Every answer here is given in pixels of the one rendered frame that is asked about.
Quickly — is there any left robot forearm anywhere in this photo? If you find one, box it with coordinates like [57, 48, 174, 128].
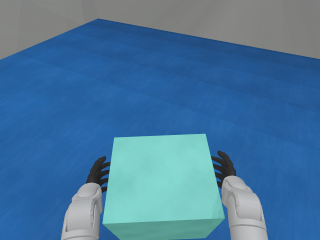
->
[61, 182, 103, 240]

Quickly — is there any robot right hand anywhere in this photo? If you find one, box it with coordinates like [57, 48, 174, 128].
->
[211, 150, 236, 189]

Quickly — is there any right robot forearm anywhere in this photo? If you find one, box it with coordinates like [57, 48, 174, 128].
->
[221, 175, 268, 240]

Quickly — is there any carton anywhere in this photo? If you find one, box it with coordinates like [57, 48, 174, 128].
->
[102, 133, 225, 240]

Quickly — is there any robot left hand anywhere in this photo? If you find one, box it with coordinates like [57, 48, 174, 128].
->
[86, 156, 111, 193]

